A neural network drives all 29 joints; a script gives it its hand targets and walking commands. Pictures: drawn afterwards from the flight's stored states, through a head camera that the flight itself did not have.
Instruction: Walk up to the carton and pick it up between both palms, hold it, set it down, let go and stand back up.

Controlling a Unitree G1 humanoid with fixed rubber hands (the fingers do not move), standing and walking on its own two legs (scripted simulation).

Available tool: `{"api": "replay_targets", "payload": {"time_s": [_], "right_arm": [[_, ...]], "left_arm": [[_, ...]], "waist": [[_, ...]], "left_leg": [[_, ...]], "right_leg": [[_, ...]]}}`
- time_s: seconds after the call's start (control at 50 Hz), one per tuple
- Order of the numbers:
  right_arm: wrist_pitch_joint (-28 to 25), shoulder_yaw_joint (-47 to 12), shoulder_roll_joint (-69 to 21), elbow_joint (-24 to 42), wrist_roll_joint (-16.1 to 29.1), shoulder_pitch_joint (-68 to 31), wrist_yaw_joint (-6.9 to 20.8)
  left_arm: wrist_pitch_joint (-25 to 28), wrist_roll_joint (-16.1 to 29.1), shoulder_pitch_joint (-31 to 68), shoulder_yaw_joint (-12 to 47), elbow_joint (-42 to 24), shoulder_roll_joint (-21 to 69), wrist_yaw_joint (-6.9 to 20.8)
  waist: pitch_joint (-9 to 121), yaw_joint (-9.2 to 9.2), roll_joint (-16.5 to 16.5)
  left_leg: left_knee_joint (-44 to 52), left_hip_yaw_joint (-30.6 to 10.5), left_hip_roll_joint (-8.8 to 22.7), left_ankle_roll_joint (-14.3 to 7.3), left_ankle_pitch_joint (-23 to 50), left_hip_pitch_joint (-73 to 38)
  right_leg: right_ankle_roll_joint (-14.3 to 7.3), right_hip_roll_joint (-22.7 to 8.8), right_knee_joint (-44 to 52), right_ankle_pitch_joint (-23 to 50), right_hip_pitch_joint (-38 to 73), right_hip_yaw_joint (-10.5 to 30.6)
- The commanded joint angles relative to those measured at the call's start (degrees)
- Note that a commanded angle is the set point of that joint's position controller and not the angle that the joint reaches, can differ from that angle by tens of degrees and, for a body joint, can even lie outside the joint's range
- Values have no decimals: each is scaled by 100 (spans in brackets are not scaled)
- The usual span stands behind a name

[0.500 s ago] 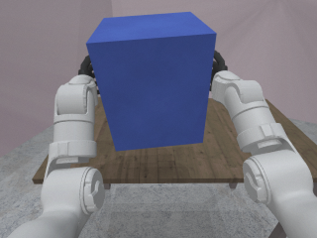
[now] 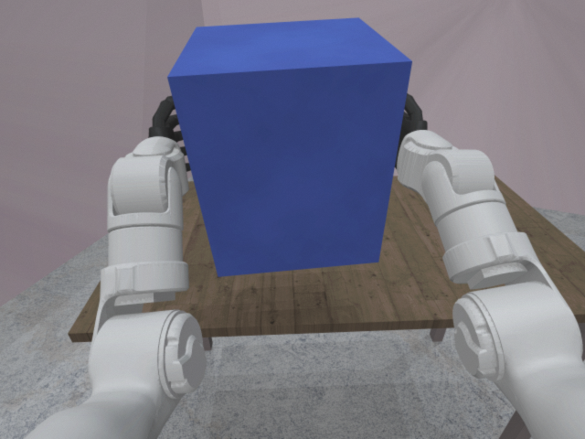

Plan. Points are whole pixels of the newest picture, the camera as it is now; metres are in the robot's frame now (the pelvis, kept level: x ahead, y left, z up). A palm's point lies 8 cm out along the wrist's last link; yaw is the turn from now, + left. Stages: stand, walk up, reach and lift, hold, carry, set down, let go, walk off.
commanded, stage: hold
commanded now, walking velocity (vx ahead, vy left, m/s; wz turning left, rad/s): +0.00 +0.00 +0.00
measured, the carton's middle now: (288, 146) +0.39 +0.01 +0.31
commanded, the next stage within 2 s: none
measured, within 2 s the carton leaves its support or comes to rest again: neither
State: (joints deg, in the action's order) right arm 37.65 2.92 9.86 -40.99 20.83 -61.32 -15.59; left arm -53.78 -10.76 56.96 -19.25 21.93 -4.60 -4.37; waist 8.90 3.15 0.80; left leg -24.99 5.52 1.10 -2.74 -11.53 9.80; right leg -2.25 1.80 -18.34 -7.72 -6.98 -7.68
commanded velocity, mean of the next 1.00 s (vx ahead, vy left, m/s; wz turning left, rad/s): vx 0.00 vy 0.00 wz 0.00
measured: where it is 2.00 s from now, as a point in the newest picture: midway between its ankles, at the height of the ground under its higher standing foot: outside the picture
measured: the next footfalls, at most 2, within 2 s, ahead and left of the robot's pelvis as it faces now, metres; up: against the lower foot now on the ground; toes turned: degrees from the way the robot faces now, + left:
none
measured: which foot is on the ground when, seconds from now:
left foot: down 0.00-1.00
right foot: down 0.00-1.00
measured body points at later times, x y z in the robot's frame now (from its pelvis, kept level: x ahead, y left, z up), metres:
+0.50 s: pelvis +0.01 +0.00 +0.00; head -0.08 +0.02 +0.44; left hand +0.39 +0.16 +0.29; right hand +0.39 -0.14 +0.30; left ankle +0.03 +0.08 -0.74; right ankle +0.03 -0.09 -0.74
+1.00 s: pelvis +0.01 -0.01 +0.00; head -0.08 +0.02 +0.44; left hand +0.39 +0.17 +0.31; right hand +0.40 -0.13 +0.31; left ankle +0.03 +0.08 -0.74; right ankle +0.03 -0.09 -0.74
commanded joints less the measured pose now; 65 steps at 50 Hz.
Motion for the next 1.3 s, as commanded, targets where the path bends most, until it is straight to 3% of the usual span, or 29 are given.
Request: {"api": "replay_targets", "payload": {"time_s": [0.0, 0.06, 0.1, 0.26, 0.32, 0.42, 0.46, 0.5, 0.58, 0.66, 0.7, 0.74, 0.76, 0.8, 0.86, 0.92, 0.96, 1.04, 1.06, 1.1, 1.12, 1.18, 1.28], "right_arm": [[-347, -1371, -4170, 1977, 862, -6178, 811], [-254, -949, -4037, 1183, 571, -5888, 813], [-307, -731, -3895, 1013, 455, -6045, 828], [-432, -1036, -3888, 1594, 875, -5727, 733], [-437, -1405, -3892, 2221, 1085, -5767, 618], [-333, -1427, -3829, 2275, 1096, -5685, 635], [-347, -1415, -3911, 2206, 1080, -5714, 703], [-403, -1504, -4021, 2501, 1193, -6026, 747], [-450, -1673, -4275, 2690, 1181, -6272, 767], [-337, -1473, -4247, 2236, 1075, -6000, 794], [-294, -1375, -4172, 1931, 992, -5967, 809], [-290, -1236, -4036, 1630, 792, -5912, 800], [-328, -1249, -4128, 1813, 831, -6018, 817], [-355, -1276, -4062, 2042, 849, -6211, 781], [-297, -1268, -4023, 1873, 886, -5887, 703], [-239, -1228, -3864, 1748, 888, -5590, 665], [-246, -1320, -3825, 1943, 931, -5661, 646], [-319, -1443, -3804, 2362, 1130, -5699, 612], [-282, -1397, -3792, 2254, 1115, -5561, 611], [-279, -1359, -3901, 2245, 1094, -5664, 637], [-293, -1303, -3877, 2226, 1127, -5761, 670], [-362, -1371, -4135, 2436, 1030, -6031, 736], [-335, -1526, -4134, 2377, 1154, -5877, 737]], "left_arm": [[536, 1318, 5299, 2336, -718, 3515, 794], [556, 1163, 5190, 1973, 132, 3403, 872], [574, 1056, 5195, 1900, 465, 3447, 972], [739, 1367, 5347, 2411, -805, 3596, 892], [672, 1437, 5024, 2517, -1081, 3658, 909], [526, 1191, 4656, 2343, -859, 3583, 913], [554, 1224, 4950, 2476, -1096, 3662, 851], [581, 1288, 5099, 2526, -1151, 3688, 770], [683, 1489, 5434, 2743, -1443, 3765, 630], [615, 1361, 5295, 2499, -1106, 3612, 618], [609, 1336, 5242, 2303, -818, 3528, 674], [547, 1186, 4947, 2191, -273, 3446, 760], [603, 1253, 5192, 2230, -586, 3501, 765], [633, 1439, 5144, 2324, -445, 3624, 778], [639, 1436, 5060, 2268, -496, 3533, 825], [577, 1309, 4921, 2295, -581, 3536, 922], [548, 1215, 4732, 2205, -539, 3470, 953], [552, 1266, 4787, 2492, -1074, 3646, 946], [531, 1279, 4835, 2526, -1143, 3636, 934], [554, 1388, 5163, 2620, -1277, 3677, 918], [535, 1326, 5128, 2573, -1162, 3679, 901], [616, 1463, 5339, 2726, -1214, 3799, 785], [606, 1418, 5256, 2738, -1451, 3731, 682]], "waist": [[2516, -11, -4], [1647, 39, 12], [1491, 157, 234], [2726, 486, 592], [2911, 475, 448], [2235, 246, 393], [2281, 261, 526], [2410, 125, 441], [2921, 99, 323], [2474, -1, 234], [2263, -99, 11], [1987, -27, 55], [2367, -40, 38], [2518, 122, -11], [2555, 214, 23], [2408, 340, 272], [2316, 298, 223], [2600, 253, 520], [2458, 370, 619], [2336, 399, 537], [2204, 292, 591], [2526, 257, 507], [2763, 172, 480]], "left_leg": [[535, -863, -111, 210, 410, -369], [777, -875, -120, 153, -293, 48], [854, -920, -89, 203, -639, 254], [214, -987, -180, 593, 1567, -754], [91, -1034, -251, 613, 2042, -866], [314, -940, -222, 481, 1327, -476], [369, -1001, -155, 523, 1237, -576], [305, -976, -180, 476, 1356, -637], [235, -925, -198, 445, 1414, -717], [323, -921, -159, 342, 1031, -545], [471, -947, -125, 256, 689, -326], [596, -898, -120, 246, 258, -170], [541, -948, -78, 283, 504, -240], [426, -970, -122, 333, 669, -338], [323, -927, -191, 345, 995, -502], [329, -943, -181, 472, 1160, -550], [343, -924, -214, 457, 1215, -538], [234, -955, -215, 549, 1756, -664], [228, -999, -193, 617, 1720, -691], [253, -988, -184, 602, 1497, -655], [254, -1007, -169, 588, 1522, -603], [349, -991, -150, 490, 1126, -552], [172, -985, -172, 518, 1721, -790]], "right_leg": [[451, 109, 189, 328, 707, 769], [412, 53, 355, -180, 541, 835], [371, -20, 415, -540, 536, 869], [392, 129, 86, 1458, 970, 762], [465, 160, 22, 2004, 1191, 728], [446, 184, 141, 1101, 1013, 724], [413, 181, 143, 930, 890, 704], [419, 200, 89, 954, 779, 645], [428, 219, 25, 1100, 723, 715], [460, 205, 106, 772, 496, 754], [451, 158, 138, 532, 576, 743], [424, 94, 249, 259, 642, 827], [442, 126, 176, 443, 743, 808], [441, 138, 170, 721, 675, 792], [454, 121, 197, 1088, 807, 837], [435, 130, 176, 1232, 837, 833], [474, 114, 182, 1337, 978, 817], [449, 188, 34, 1713, 1266, 751], [423, 198, 61, 1577, 1116, 777], [405, 208, 90, 1238, 850, 707], [417, 192, 87, 1149, 786, 687], [386, 199, 102, 863, 706, 704], [423, 214, 5, 1451, 839, 694]]}}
